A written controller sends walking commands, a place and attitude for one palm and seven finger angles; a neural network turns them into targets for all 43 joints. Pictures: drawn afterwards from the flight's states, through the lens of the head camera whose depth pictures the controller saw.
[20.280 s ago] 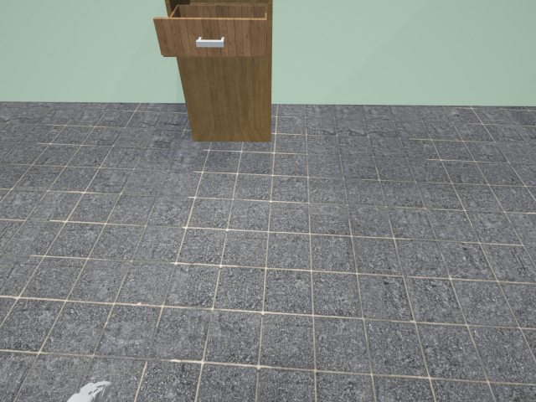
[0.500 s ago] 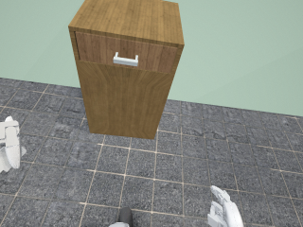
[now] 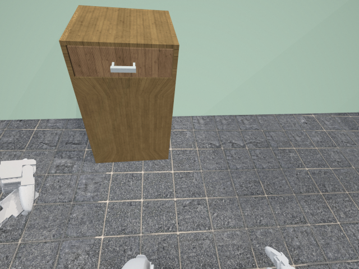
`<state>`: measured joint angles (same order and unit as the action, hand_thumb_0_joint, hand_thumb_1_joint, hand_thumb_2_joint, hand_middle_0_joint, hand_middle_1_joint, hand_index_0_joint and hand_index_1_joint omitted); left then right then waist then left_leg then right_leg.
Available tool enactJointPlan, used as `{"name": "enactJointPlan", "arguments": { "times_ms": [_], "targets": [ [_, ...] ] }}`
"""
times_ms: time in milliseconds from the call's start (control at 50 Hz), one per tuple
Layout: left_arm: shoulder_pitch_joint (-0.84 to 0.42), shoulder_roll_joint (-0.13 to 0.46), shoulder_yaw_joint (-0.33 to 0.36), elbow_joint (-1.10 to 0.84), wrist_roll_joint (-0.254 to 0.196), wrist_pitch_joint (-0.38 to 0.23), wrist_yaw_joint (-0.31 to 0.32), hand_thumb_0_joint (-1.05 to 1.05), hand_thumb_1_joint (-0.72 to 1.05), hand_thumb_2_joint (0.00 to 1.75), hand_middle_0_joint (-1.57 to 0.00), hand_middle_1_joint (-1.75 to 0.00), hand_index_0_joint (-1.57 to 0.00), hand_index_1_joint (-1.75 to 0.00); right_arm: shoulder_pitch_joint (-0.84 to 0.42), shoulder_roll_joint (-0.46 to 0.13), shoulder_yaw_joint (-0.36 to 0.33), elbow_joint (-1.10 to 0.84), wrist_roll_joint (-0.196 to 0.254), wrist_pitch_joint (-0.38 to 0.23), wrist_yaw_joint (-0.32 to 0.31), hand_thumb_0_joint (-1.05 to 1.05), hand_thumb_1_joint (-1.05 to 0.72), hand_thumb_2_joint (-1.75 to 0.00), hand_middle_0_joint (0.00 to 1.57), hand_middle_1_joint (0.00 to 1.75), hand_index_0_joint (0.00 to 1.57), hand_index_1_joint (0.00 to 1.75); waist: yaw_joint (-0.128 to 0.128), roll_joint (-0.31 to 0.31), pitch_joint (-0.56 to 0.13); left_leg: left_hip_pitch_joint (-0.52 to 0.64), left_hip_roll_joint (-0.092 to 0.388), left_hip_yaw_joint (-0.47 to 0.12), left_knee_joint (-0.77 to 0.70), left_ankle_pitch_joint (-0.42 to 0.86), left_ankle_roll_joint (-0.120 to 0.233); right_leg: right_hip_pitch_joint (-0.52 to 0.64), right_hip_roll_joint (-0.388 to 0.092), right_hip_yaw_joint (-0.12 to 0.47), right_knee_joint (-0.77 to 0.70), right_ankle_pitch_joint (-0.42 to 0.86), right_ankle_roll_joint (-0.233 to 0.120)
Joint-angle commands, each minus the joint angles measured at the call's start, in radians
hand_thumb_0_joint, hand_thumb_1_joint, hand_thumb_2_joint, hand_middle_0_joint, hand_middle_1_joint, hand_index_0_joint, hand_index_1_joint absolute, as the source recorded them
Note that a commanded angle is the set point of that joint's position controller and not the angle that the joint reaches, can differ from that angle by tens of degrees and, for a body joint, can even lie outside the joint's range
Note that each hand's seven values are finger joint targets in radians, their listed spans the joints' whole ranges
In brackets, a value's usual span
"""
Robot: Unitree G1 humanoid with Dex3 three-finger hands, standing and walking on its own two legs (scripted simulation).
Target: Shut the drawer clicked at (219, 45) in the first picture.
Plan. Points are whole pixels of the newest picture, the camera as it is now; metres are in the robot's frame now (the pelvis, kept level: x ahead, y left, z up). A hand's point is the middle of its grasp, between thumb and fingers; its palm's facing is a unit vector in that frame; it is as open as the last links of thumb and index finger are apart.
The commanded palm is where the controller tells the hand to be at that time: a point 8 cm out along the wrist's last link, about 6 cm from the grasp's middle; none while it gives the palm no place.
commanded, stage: stop stepping back and stand still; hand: left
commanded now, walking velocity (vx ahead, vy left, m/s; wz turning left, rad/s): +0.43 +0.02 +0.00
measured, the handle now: (123, 66) +0.92 +0.22 -0.03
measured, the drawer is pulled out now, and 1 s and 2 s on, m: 0.00 0.00 0.00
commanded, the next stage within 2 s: let the arm hang, fingers relaxed in 1.32 s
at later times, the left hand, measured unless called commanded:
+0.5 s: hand out of the picture +0.12 +0.23 +0.21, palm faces +0.35 -0.76 -0.55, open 3.3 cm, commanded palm +0.08 +0.28 +0.19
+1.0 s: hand (12, 209) +0.17 +0.23 +0.19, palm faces +0.35 -0.77 -0.54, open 3.3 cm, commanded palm +0.10 +0.27 +0.19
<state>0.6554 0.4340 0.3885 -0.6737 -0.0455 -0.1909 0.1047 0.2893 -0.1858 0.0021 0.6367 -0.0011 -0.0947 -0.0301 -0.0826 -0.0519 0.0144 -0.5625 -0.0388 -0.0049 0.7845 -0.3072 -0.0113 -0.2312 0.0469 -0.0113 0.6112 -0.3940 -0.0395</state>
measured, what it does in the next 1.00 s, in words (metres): steps on the spot: left foot, then right foot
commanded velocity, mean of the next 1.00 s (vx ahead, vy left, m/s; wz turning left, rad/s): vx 0.08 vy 0.01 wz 0.00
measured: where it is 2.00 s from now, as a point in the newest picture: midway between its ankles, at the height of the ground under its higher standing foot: outside the picture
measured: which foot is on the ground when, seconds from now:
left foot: up 0.00-0.16, down 0.18-0.52, up 0.54-0.74, down 0.76-1.00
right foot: down 0.00-0.18, up 0.20-0.50, down 0.52-1.00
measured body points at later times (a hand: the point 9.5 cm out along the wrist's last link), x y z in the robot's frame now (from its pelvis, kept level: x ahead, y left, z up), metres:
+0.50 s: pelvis -0.05 +0.00 +0.01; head -0.05 +0.01 +0.46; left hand +0.10 +0.27 +0.24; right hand +0.07 -0.20 -0.09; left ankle -0.02 +0.15 -0.72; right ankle -0.06 -0.12 -0.71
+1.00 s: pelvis -0.03 -0.01 +0.01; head +0.00 -0.01 +0.45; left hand +0.14 +0.27 +0.22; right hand +0.15 -0.23 -0.08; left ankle +0.00 +0.12 -0.72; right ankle -0.05 -0.11 -0.73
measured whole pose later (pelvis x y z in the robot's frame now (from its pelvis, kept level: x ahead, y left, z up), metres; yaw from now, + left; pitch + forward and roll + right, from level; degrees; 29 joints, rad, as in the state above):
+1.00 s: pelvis -0.03 -0.01 +0.01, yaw +0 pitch +0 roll -1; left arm 0.65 0.41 0.43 -0.61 -0.03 -0.27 0.15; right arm 0.17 -0.18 -0.01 0.58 0.02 -0.11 -0.03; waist -0.02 0.03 0.06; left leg -0.35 0.05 0.04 0.64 -0.29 -0.01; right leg -0.22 0.01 -0.06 0.55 -0.33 -0.02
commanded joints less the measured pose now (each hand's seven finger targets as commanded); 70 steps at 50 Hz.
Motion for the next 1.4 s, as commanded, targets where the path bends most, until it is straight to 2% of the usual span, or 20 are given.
{"name": "enactJointPlan", "arguments": {
  "times_ms": [0,120,140,160,180,200,380,440,460,500,540,580,680,760,800,880,940,1040,1140,1380],
  "targets": [
    [-0.038,0.210,0.230,-0.328,0.008,-0.088,0.027,0.00,0.90,0.90,-1.40,-1.60,-1.40,-1.60,-0.127,-0.122,-0.066,-0.129,0.000,-0.019,0.001,0.00,-0.90,-0.90,0.20,0.30,0.20,0.30,0.029,-0.037,-0.015,-0.064,0.099,-0.083,0.555,-0.013,0.002,-0.363,-0.369,0.361,-0.420,-0.365,-0.181],
    [-0.294,0.062,0.050,0.075,0.019,-0.079,0.072,0.00,0.90,0.90,-1.40,-1.60,-1.40,-1.60,-0.104,-0.139,-0.058,-0.089,0.002,-0.084,-0.076,0.00,-0.90,-0.90,0.20,0.30,0.20,0.30,0.027,0.031,-0.033,0.358,0.061,0.146,-0.264,-0.090,0.044,-0.252,-0.183,-0.013,-0.072,-0.281,-0.042],
    [-0.354,0.056,0.022,0.046,0.019,-0.082,0.076,0.00,0.90,0.90,-1.40,-1.60,-1.40,-1.60,-0.092,-0.166,-0.062,-0.105,0.000,-0.088,-0.085,0.00,-0.90,-0.90,0.20,0.30,0.20,0.30,0.023,0.210,-0.022,0.361,0.125,-0.050,-0.421,-0.251,0.086,-0.271,-0.109,-0.051,0.170,-0.220,0.001],
    [-0.397,0.057,0.016,-0.036,0.029,-0.096,0.079,0.00,0.90,0.90,-1.40,-1.60,-1.40,-1.60,-0.100,-0.181,-0.063,-0.132,0.003,-0.096,-0.080,0.00,-0.90,-0.90,0.20,0.30,0.20,0.30,0.029,0.440,0.012,0.432,0.342,-0.449,-0.561,-0.433,0.182,-0.487,-0.024,-0.096,0.460,-0.206,0.053],
    [-0.438,0.095,0.032,-0.107,0.058,-0.117,0.073,0.00,0.90,0.90,-1.40,-1.60,-1.40,-1.60,-0.109,-0.157,-0.050,-0.146,-0.003,-0.109,-0.064,0.00,-0.90,-0.90,0.20,0.30,0.20,0.30,0.027,0.362,0.077,0.313,0.452,-0.646,-0.664,-0.485,0.257,-0.547,-0.051,0.020,0.648,-0.133,0.043],
    [-0.270,0.084,0.050,-0.003,0.061,-0.117,0.066,0.00,0.90,0.90,-1.40,-1.60,-1.40,-1.60,-0.135,-0.155,-0.068,-0.162,0.003,-0.109,-0.053,0.00,-0.90,-0.90,0.20,0.30,0.20,0.30,0.066,0.181,0.045,0.326,0.446,-0.588,-0.617,-0.323,0.275,-0.536,-0.067,0.038,0.693,-0.038,0.039],
    [0.043,0.131,0.152,-0.257,0.030,-0.104,0.076,0.00,0.90,0.90,-1.40,-1.60,-1.40,-1.60,-0.153,-0.113,-0.050,-0.149,-0.024,-0.075,-0.014,0.00,-0.90,-0.90,0.20,0.30,0.20,0.30,0.079,0.390,-0.037,0.070,0.290,-0.106,-0.610,-0.302,0.140,-0.058,-0.052,-0.110,0.214,0.003,0.020],
    [-0.008,0.097,0.151,-0.063,0.025,-0.079,0.086,0.00,0.90,0.90,-1.40,-1.60,-1.40,-1.60,-0.135,-0.108,-0.053,-0.137,-0.025,-0.045,-0.045,0.00,-0.90,-0.90,0.20,0.30,0.20,0.30,0.084,0.312,-0.044,-0.021,0.238,-0.053,-0.439,-0.350,0.101,0.174,0.000,-0.152,-0.020,-0.090,0.010],
    [-0.039,0.096,0.143,-0.022,0.025,-0.067,0.086,0.00,0.90,0.90,-1.40,-1.60,-1.40,-1.60,-0.143,-0.104,-0.054,-0.131,-0.016,-0.036,-0.046,0.00,-0.90,-0.90,0.20,0.30,0.20,0.30,0.089,0.177,-0.046,-0.082,0.185,-0.021,-0.251,-0.326,0.080,0.241,-0.045,-0.069,-0.129,-0.118,-0.011],
    [-0.043,0.109,0.122,0.064,0.026,-0.044,0.074,0.00,0.90,0.90,-1.40,-1.60,-1.40,-1.60,-0.153,-0.096,-0.065,-0.144,0.008,-0.024,-0.043,0.00,-0.90,-0.90,0.20,0.30,0.20,0.30,0.077,-0.281,-0.010,-0.208,0.032,0.008,0.316,-0.216,0.038,0.162,-0.401,0.531,-0.409,-0.058,-0.148],
    [-0.109,0.210,0.190,-0.023,0.013,-0.100,0.066,0.00,0.90,0.90,-1.40,-1.60,-1.40,-1.60,-0.140,-0.119,-0.068,-0.105,-0.020,-0.045,-0.026,0.00,-0.90,-0.90,0.20,0.30,0.20,0.30,0.049,-0.193,-0.020,-0.212,0.071,0.012,0.428,-0.121,-0.007,0.181,-0.431,0.477,-0.316,0.572,-0.201],
    [-0.085,0.067,0.076,-0.004,0.013,-0.097,0.056,0.00,0.90,0.90,-1.40,-1.60,-1.40,-1.60,-0.146,-0.133,-0.079,-0.110,0.007,-0.046,-0.024,0.00,-0.90,-0.90,0.20,0.30,0.20,0.30,0.050,-0.203,-0.052,-0.064,0.101,-0.029,0.294,-0.044,0.006,0.117,-0.357,0.304,-0.251,0.427,-0.144],
    [-0.131,0.107,0.086,-0.175,0.022,-0.134,0.081,0.00,0.90,0.90,-1.40,-1.60,-1.40,-1.60,-0.201,-0.100,-0.059,-0.135,0.003,-0.084,-0.050,0.00,-0.90,-0.90,0.20,0.30,0.20,0.30,0.063,-0.111,-0.039,0.325,0.035,0.123,-0.254,0.106,0.034,-0.010,-0.265,0.061,-0.152,0.379,-0.044],
    [-0.097,0.148,0.151,-0.258,0.026,-0.158,0.086,0.00,0.90,0.90,-1.40,-1.60,-1.40,-1.60,-0.163,-0.150,-0.079,-0.172,0.009,-0.098,-0.045,0.00,-0.90,-0.90,0.20,0.30,0.20,0.30,0.086,0.330,-0.089,0.483,0.287,-0.200,-0.409,0.453,0.139,-0.164,-0.084,-0.027,0.154,-0.030,0.057],
    [-0.034,0.157,0.188,-0.180,0.022,-0.150,0.078,0.00,0.90,0.90,-1.40,-1.60,-1.40,-1.60,-0.140,-0.122,-0.071,-0.161,0.002,-0.107,-0.039,0.00,-0.90,-0.90,0.20,0.30,0.20,0.30,0.082,0.401,-0.061,0.398,0.311,-0.203,-0.456,0.492,0.155,-0.121,-0.076,-0.032,0.180,-0.135,0.052],
    [0.033,0.099,0.163,-0.082,0.020,-0.134,0.063,0.00,0.90,0.90,-1.40,-1.60,-1.40,-1.60,-0.135,-0.119,-0.067,-0.171,0.025,-0.082,-0.014,0.00,-0.90,-0.90,0.20,0.30,0.20,0.30,0.080,0.168,-0.083,0.271,0.190,-0.005,-0.266,0.296,0.066,0.107,-0.092,-0.004,-0.210,0.235,0.049],
    [0.050,0.084,0.127,-0.050,-0.009,-0.107,0.051,0.00,0.90,0.90,-1.40,-1.60,-1.40,-1.60,-0.139,-0.111,-0.072,-0.183,0.031,-0.054,-0.005,0.00,-0.90,-0.90,0.20,0.30,0.20,0.30,0.055,-0.142,-0.071,0.187,0.064,0.036,-0.073,-0.033,0.001,0.059,-0.308,0.290,-0.305,0.407,-0.049],
    [0.026,0.088,0.115,-0.079,0.001,-0.101,0.069,0.00,0.90,0.90,-1.40,-1.60,-1.40,-1.60,-0.167,-0.109,-0.045,-0.176,0.017,-0.043,-0.033,0.00,-0.90,-0.90,0.20,0.30,0.20,0.30,0.060,-0.032,-0.105,0.320,0.088,0.021,-0.337,0.257,0.029,0.124,-0.196,0.089,-0.144,0.565,-0.002],
    [-0.044,0.125,0.108,-0.177,0.018,-0.112,0.068,0.00,0.90,0.90,-1.40,-1.60,-1.40,-1.60,-0.161,-0.113,-0.040,-0.180,0.008,-0.060,-0.048,0.00,-0.90,-0.90,0.20,0.30,0.20,0.30,0.079,0.215,-0.133,0.494,0.207,-0.095,-0.378,0.693,0.076,0.018,-0.076,-0.025,-0.056,0.271,0.055],
    [0.090,0.093,0.130,-0.071,-0.012,-0.102,0.058,0.00,0.90,0.90,-1.40,-1.60,-1.40,-1.60,-0.175,-0.119,-0.049,-0.187,0.019,-0.033,-0.033,0.00,-0.90,-0.90,0.20,0.30,0.20,0.30,0.072,0.092,-0.101,0.320,0.132,-0.021,-0.370,0.259,0.031,0.107,-0.108,0.052,-0.221,0.373,0.033]
  ]
}}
